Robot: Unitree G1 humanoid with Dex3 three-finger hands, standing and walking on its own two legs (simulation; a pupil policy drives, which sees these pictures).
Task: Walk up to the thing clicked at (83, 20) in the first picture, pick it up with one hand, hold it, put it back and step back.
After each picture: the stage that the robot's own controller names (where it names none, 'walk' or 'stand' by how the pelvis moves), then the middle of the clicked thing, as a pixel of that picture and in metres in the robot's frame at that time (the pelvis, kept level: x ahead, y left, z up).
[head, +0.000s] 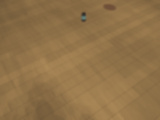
stand; (83, 17) +1.92 -0.02 -0.72
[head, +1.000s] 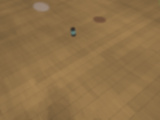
walk; (73, 31) +1.77 +0.23 -0.71
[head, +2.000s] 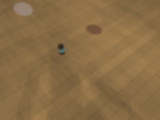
walk; (61, 49) +1.22 +0.32 -0.72
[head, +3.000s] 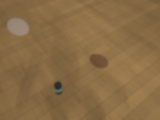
walk; (58, 88) +0.76 +0.26 -0.71
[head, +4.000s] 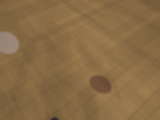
walk; out of the picture +0.45 +0.21 -0.70
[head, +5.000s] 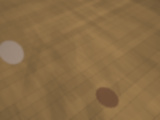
stand; out of the picture +0.34 +0.19 -0.71
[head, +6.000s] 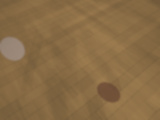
stand; out of the picture +0.35 +0.18 -0.72
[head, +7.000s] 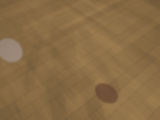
stand; out of the picture +0.34 +0.20 -0.72
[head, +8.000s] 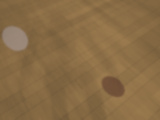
stand; out of the picture +0.35 +0.15 -0.70
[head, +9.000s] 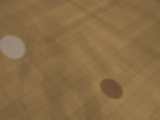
stand; out of the picture +0.35 +0.14 -0.72
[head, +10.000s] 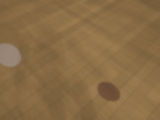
stand; out of the picture +0.35 +0.15 -0.72
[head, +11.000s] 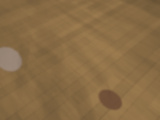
stand; out of the picture +0.31 +0.13 -0.72
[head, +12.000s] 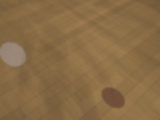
stand; out of the picture +0.31 +0.12 -0.72
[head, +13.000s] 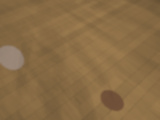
stand; out of the picture +0.30 +0.12 -0.72
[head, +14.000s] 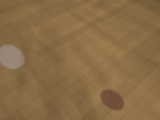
stand; out of the picture +0.30 +0.12 -0.72
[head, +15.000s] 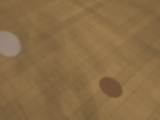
go down; out of the picture +0.31 +0.12 -0.71
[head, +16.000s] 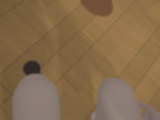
go down; (33, 71) +0.38 +0.21 -0.29
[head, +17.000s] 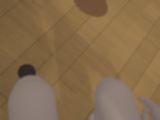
close in; (28, 74) +0.37 +0.22 -0.27
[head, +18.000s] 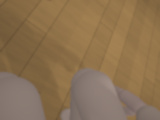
close in; out of the picture +0.33 +0.26 -0.21
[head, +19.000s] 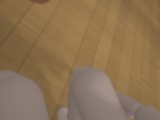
lift; out of the picture +0.32 +0.24 -0.21
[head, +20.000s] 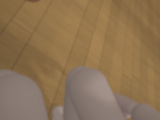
lift; out of the picture +0.29 +0.23 -0.22
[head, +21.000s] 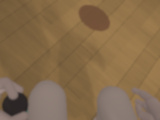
lift; (17, 109) +0.23 +0.23 -0.10
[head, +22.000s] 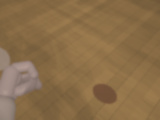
hold; out of the picture +0.24 +0.11 -0.68
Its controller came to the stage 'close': yes
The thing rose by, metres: 0.24
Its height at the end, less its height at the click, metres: -0.02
